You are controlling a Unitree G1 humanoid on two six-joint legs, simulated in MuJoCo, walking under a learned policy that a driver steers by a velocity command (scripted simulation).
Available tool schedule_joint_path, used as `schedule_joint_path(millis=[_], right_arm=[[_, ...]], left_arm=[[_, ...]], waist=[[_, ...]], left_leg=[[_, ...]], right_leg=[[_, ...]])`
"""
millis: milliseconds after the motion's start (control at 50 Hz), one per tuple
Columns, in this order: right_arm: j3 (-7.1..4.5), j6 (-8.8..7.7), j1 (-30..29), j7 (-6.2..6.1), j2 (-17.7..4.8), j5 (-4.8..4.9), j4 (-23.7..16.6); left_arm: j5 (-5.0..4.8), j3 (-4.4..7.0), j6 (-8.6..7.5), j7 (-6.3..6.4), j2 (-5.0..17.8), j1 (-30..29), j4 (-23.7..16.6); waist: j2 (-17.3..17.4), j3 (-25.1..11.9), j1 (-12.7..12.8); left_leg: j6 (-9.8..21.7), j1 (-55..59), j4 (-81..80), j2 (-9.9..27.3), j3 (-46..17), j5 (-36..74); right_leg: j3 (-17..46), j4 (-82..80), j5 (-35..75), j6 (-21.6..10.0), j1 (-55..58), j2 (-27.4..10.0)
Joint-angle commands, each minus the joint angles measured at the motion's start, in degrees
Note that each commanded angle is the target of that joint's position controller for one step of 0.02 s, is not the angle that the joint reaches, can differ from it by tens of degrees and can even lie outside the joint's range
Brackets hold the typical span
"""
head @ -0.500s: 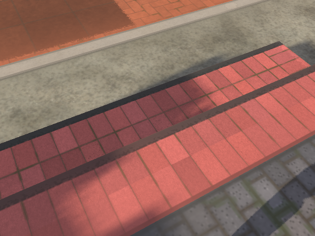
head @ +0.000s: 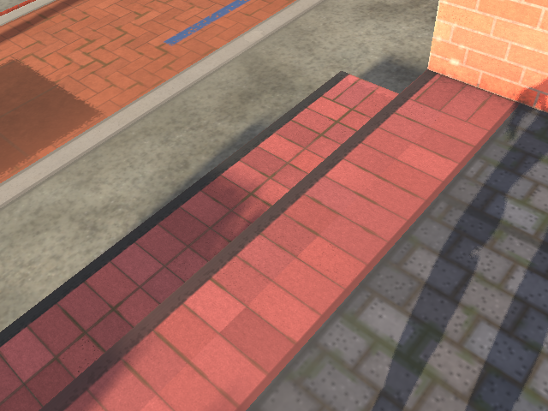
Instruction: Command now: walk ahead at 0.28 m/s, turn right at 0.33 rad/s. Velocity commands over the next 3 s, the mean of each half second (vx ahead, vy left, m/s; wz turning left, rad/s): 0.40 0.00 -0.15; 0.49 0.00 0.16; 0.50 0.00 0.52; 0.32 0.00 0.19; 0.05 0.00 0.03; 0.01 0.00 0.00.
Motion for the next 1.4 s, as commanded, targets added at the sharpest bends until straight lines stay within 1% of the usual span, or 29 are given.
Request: schedule_joint_path(millis=[20,240,300,320,340,360,380,400,420,460,540,620,700,740,780,800,820,840,860,880,920,960,1020,1160,1240,1320,1360,1380,1400], right_arm=[[-0.64,-1.37,-2.78,0.45,-3.01,0.03,-3.18],[0.56,-4.07,-7.20,0.75,-1.95,1.00,-5.52],[0.82,-5.06,-0.89,0.04,-0.84,1.04,-3.99],[0.50,-5.67,4.06,-0.51,-1.68,0.87,-2.38],[-0.28,-6.39,11.16,-1.23,-5.21,0.35,-1.21],[-1.92,-6.32,16.11,-1.47,-12.37,0.26,-0.28],[-2.24,-5.91,15.79,-1.13,-11.50,0.73,0.54],[-1.27,-5.92,12.11,-0.49,-7.71,1.15,-0.51],[-0.64,-6.13,9.08,-0.07,-5.07,1.44,-1.19],[0.04,-6.73,7.04,-0.02,-3.09,1.44,-1.30],[0.33,-7.40,12.00,0.22,-2.27,2.22,1.90],[0.69,-7.34,14.61,0.00,-2.06,1.87,4.02],[0.60,-7.15,16.56,-0.49,-3.84,1.96,5.84],[0.54,-6.88,15.48,-0.89,-4.67,1.82,6.32],[0.35,-6.60,14.06,-1.04,-5.73,1.63,6.49],[0.57,-6.55,13.89,-0.91,-5.16,1.92,6.27],[1.33,-6.60,15.23,-0.80,-1.82,1.97,4.09],[1.85,-5.98,23.01,-0.95,2.63,4.02,4.40],[0.29,-5.21,17.46,-1.31,-3.87,2.16,5.15],[0.12,-5.29,13.11,-0.77,-3.07,2.11,4.11],[0.21,-4.61,11.57,-0.01,-1.08,1.39,4.45],[0.23,-3.10,12.18,0.96,0.19,0.69,4.62],[0.15,-2.01,7.42,1.80,0.98,0.75,2.78],[1.00,-1.96,-6.26,2.76,1.88,0.77,-2.07],[1.72,-1.98,-13.26,3.11,2.24,0.27,-5.15],[0.85,-2.09,-7.42,2.42,0.50,0.11,-4.30],[-0.91,-2.93,5.88,1.43,-2.50,0.03,-0.29],[-2.73,-3.11,13.14,0.43,-7.54,-0.43,1.41],[-4.06,-2.66,9.01,0.15,-13.71,0.65,-0.42]], left_arm=[[0.02,1.89,-2.11,0.37,7.91,3.91,-1.37],[0.41,2.04,-4.15,0.02,9.51,7.45,1.17],[-0.06,1.89,-4.22,-0.07,9.13,5.03,1.16],[0.05,1.40,-4.44,0.10,7.41,4.90,1.18],[0.21,0.49,-4.98,0.16,4.36,2.91,0.19],[-0.33,-0.34,-5.59,-0.16,1.11,2.80,-1.65],[1.60,0.84,-5.22,-0.16,6.77,2.21,-1.43],[2.14,1.12,-5.03,-0.80,7.08,1.69,-0.92],[1.77,0.93,-4.98,-1.49,6.01,1.64,-0.29],[1.74,0.77,-4.47,-2.23,5.18,1.13,0.41],[1.98,0.09,-3.58,-2.49,3.57,-3.99,-1.00],[1.68,-1.21,-3.35,-2.74,1.52,-14.09,-4.27],[1.18,-1.46,-3.38,-2.67,2.40,-18.89,-5.74],[1.26,-1.11,-3.68,-2.11,3.38,-16.86,-5.34],[1.30,-0.03,-4.50,-0.92,5.53,-6.02,-1.84],[2.12,0.87,-5.30,-0.06,7.80,2.80,0.73],[3.40,2.11,-5.60,0.94,13.24,11.78,1.24],[3.02,2.82,-4.77,0.63,16.02,10.17,1.28],[1.17,1.96,-4.16,0.35,10.51,5.48,0.50],[0.96,0.80,-4.40,0.28,6.59,0.04,-0.01],[0.91,0.25,-5.22,0.28,4.04,-2.54,0.63],[0.51,0.13,-6.26,0.44,3.38,-1.55,1.64],[0.05,0.64,-7.27,0.49,4.26,0.78,2.89],[0.30,0.42,-7.42,1.08,4.20,6.23,5.63],[0.37,0.39,-6.52,2.01,5.10,10.96,7.67],[0.80,0.98,-4.67,3.01,8.08,9.98,7.92],[0.76,1.58,-3.50,2.71,9.71,7.87,6.78],[0.32,1.23,-3.55,2.38,7.93,7.16,5.19],[-0.03,0.43,-4.06,1.10,2.63,7.49,0.09]], waist=[[-8.02,1.51,1.91],[-7.17,4.46,3.67],[-5.07,4.33,-0.62],[-3.19,2.81,-2.64],[2.28,0.74,-6.31],[13.69,-0.77,-6.79],[7.86,3.57,-5.21],[2.63,6.46,-2.96],[1.12,7.04,-1.43],[2.77,6.09,-0.18],[2.67,4.41,-0.52],[3.62,6.11,-2.45],[3.57,6.80,-2.92],[3.10,6.13,-0.97],[2.27,0.21,3.99],[0.77,-5.03,7.46],[-7.47,-14.19,9.24],[-17.74,-19.19,4.77],[-7.05,-10.92,4.62],[-5.35,-2.44,2.84],[-5.92,2.59,0.45],[-6.62,3.18,-1.15],[-5.72,4.42,-1.55],[-5.32,7.37,0.48],[-5.34,8.25,2.57],[-8.29,3.28,-1.37],[-6.84,-3.94,-7.44],[-0.46,-8.45,-10.55],[12.16,-12.33,-4.92]], left_leg=[[-0.48,-9.62,-6.46,1.08,-0.72,1.44],[2.86,2.64,-23.77,-0.58,1.20,-2.41],[4.54,19.07,-32.98,-2.41,2.97,1.17],[4.91,28.77,-34.17,-1.40,0.91,0.37],[6.64,37.30,-39.24,7.34,-9.52,-8.48],[11.79,44.12,-47.89,18.96,-30.84,-24.98],[15.17,38.44,-48.99,22.44,-37.79,-29.97],[15.18,34.54,-48.53,19.71,-33.66,-28.05],[13.86,31.50,-49.34,16.59,-28.06,-22.39],[11.81,29.42,-50.72,11.81,-18.52,-7.80],[12.43,30.78,-48.75,8.72,-8.95,20.75],[12.18,28.82,-48.67,6.63,-4.31,28.48],[11.81,30.84,-47.73,9.42,-5.10,32.52],[11.29,33.05,-43.71,10.59,-5.79,40.76],[9.87,32.43,-30.65,8.78,-4.80,50.77],[9.06,25.02,-19.10,6.31,-3.54,41.66],[8.53,14.56,-1.45,2.07,-0.95,16.62],[7.34,-1.06,13.86,-5.71,-0.85,-18.04],[8.02,-4.69,16.24,-1.62,-4.05,-12.97],[8.09,-4.62,13.71,0.39,-4.18,-7.30],[7.35,-0.51,9.75,2.98,-3.65,-3.05],[6.52,1.72,8.96,3.44,-3.01,-1.54],[5.77,-3.96,7.79,4.28,-2.23,3.50],[5.45,-7.88,-9.47,2.98,2.91,17.02],[7.75,-7.46,-17.71,1.33,7.49,13.64],[12.25,3.62,-19.83,-5.05,11.12,1.10],[15.66,20.52,-26.16,-7.53,8.46,-0.90],[18.99,33.81,-30.59,1.73,-4.58,-3.65],[28.55,49.97,-36.85,18.18,-38.50,1.29]], right_leg=[[18.22,-13.06,-17.03,-7.15,10.96,-14.67],[18.82,-11.77,-19.01,-8.93,4.13,-15.95],[16.07,-6.91,-16.46,-6.51,-4.80,-13.27],[14.10,-2.13,-14.84,-4.93,-10.20,-10.75],[8.62,9.51,-14.39,-2.57,-16.57,-6.34],[-1.49,25.27,-18.81,-0.59,-27.94,0.76],[-2.14,34.31,-21.19,-0.79,-32.91,-1.14],[-0.50,38.41,-16.57,-1.04,-32.91,-4.24],[-0.45,38.69,-12.13,-0.47,-31.41,-5.85],[-2.30,38.21,-6.29,1.18,-28.55,-7.75],[-5.90,37.54,-0.60,3.96,-29.94,-8.53],[-8.64,24.73,4.68,4.84,-27.10,-7.64],[-8.95,14.94,7.20,2.84,-20.49,-6.06],[-8.31,12.43,4.47,1.36,-16.25,-4.77],[-8.98,8.19,1.87,-0.54,-1.54,-1.64],[-5.98,6.91,2.70,-1.96,12.44,-5.05],[10.91,6.70,-4.20,-3.87,26.03,-21.28],[33.94,-1.66,-9.10,-9.78,33.10,-32.55],[30.65,-3.88,-15.64,-7.93,24.95,-28.72],[21.17,-6.35,-13.89,-6.09,16.00,-25.89],[9.30,-9.84,-4.27,-3.17,6.24,-21.21],[3.05,-11.42,1.64,-2.14,3.11,-19.49],[-3.14,-13.05,6.67,-2.01,4.42,-18.81],[-13.84,-11.84,19.68,-0.16,8.15,-17.03],[-16.74,-9.04,28.16,0.07,16.13,-19.02],[-20.06,5.72,57.12,0.32,20.73,-20.08],[-20.26,26.68,50.13,0.33,14.50,-19.77],[-20.55,45.25,27.67,2.11,1.85,-16.78],[-14.50,66.31,-22.76,6.03,-25.08,-2.68]])
Next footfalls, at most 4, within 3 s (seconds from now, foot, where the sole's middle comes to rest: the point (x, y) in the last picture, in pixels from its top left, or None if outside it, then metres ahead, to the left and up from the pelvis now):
0.34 left None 0.17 0.13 -0.79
0.80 right None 0.48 -0.07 -0.79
1.38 left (260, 337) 0.73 0.13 -0.79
1.88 right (268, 250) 1.03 0.11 -0.79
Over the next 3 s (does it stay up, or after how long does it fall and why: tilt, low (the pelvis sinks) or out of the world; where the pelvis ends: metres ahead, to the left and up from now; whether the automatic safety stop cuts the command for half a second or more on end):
stays up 0.91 0.17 0.00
